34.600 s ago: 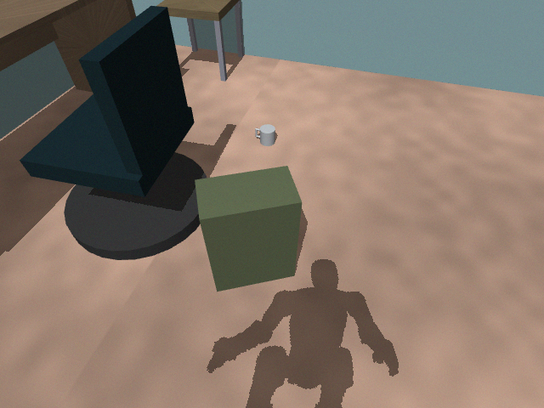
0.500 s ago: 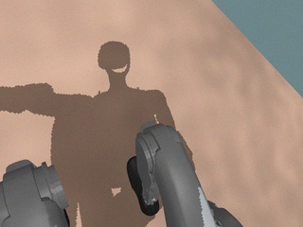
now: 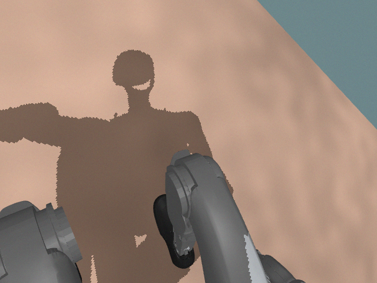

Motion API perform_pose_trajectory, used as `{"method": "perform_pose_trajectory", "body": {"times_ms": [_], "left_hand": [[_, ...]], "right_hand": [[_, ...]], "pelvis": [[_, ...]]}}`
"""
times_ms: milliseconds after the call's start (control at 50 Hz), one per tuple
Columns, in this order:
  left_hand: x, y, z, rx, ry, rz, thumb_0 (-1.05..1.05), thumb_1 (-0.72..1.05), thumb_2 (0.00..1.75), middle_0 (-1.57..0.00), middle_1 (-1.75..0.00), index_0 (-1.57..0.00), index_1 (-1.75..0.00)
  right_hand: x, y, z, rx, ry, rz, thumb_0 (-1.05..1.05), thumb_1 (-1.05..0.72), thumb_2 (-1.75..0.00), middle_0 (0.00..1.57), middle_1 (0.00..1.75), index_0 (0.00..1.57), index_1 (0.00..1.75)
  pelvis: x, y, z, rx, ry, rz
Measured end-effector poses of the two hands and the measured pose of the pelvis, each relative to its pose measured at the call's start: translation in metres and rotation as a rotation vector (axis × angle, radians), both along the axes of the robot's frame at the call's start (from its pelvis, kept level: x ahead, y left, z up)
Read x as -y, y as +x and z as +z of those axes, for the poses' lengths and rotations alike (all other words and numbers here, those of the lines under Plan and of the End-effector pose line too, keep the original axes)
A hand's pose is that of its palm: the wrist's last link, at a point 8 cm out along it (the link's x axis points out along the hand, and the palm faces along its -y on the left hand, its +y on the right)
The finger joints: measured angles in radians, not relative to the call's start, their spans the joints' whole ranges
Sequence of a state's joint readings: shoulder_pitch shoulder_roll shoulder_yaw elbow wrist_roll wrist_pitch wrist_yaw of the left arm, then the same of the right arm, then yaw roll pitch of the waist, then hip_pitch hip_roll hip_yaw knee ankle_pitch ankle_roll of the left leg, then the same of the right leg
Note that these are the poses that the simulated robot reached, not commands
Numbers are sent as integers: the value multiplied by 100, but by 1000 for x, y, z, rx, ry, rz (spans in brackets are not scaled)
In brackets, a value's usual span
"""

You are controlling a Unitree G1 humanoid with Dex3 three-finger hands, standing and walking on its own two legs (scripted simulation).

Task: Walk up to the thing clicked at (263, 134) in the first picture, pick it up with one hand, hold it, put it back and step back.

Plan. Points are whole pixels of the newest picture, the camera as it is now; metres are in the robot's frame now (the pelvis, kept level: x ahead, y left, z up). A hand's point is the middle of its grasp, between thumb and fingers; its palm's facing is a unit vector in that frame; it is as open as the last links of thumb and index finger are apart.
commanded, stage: rest palm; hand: left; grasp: from above
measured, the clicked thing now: out of the picture +0.47 +0.38 -0.25
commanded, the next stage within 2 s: close in 0.22 s
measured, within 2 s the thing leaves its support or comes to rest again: neither
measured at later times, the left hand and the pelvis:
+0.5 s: hand out of the picture +0.45 +0.36 -0.23, palm faces -0.43 -0.18 -0.89, open 13.4 cm; pelvis +0.00 +0.00 +0.00, yaw +0 degrees
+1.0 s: hand out of the picture +0.45 +0.36 -0.22, palm faces -0.43 -0.17 -0.89, open 12.5 cm; pelvis +0.00 +0.00 +0.00, yaw +0 degrees
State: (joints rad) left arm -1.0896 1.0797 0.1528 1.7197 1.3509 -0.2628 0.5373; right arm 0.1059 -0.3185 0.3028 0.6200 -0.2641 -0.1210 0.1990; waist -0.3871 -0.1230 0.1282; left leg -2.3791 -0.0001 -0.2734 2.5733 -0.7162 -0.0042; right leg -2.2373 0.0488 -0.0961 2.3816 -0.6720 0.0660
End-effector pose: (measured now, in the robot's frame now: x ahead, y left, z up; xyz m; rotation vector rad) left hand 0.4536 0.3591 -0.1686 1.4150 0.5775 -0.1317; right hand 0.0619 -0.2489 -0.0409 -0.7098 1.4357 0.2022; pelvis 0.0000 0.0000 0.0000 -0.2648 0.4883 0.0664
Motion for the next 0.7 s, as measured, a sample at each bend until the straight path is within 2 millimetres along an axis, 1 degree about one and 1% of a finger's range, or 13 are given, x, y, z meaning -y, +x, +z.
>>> {"method": "perform_pose_trajectory", "body": {"times_ms": [160, 360, 700], "left_hand": [[-1, 1, -1, 0, 0, 5, 0, -47, 106, -6, -110, -10, -110], [-1, 3, -1, -7, 0, 9, 0, -47, 105, -8, -110, -11, -111], [-2, 2, 0, -12, -4, 3, 0, -41, 95, -9, -110, -15, -108]], "right_hand": [[0, -3, 0, -10, 1, 1, 0, -91, -90, 20, 30, 20, 30], [2, -1, 4, -8, -1, 4, 0, -91, -90, 20, 30, 20, 30], [5, 2, 7, 1, -12, 10, 0, -90, -90, 20, 30, 20, 30]], "pelvis": [[0, 0, 0, -2, -3, -4], [0, 1, 1, -4, -3, -2], [-1, 0, 2, -2, -5, -2]]}}
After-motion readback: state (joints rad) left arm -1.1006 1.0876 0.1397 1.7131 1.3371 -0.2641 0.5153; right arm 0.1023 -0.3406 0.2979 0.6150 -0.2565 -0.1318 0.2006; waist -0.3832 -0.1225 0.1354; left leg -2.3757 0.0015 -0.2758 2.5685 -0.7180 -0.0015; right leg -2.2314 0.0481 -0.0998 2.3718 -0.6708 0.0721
